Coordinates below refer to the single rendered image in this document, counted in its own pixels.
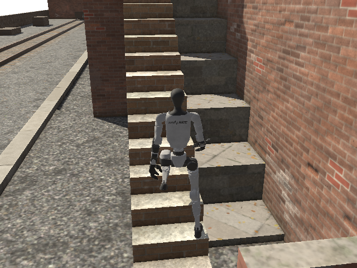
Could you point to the robot left upper arm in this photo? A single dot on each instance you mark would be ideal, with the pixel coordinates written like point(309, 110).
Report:
point(158, 128)

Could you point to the robot left forearm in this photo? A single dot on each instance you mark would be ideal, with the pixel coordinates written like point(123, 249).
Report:
point(154, 153)

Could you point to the robot right hand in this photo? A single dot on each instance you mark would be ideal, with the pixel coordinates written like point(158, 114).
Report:
point(198, 145)

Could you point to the right robot thigh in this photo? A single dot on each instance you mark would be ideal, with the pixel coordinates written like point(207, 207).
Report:
point(193, 171)

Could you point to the robot left hand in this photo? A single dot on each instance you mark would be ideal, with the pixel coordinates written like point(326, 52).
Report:
point(152, 170)

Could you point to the robot left foot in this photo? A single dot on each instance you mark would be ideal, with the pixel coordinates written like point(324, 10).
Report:
point(163, 186)

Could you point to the robot right forearm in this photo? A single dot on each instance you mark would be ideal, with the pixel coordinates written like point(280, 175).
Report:
point(203, 143)

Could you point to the robot right upper arm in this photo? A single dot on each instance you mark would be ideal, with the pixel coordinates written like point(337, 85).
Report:
point(198, 126)

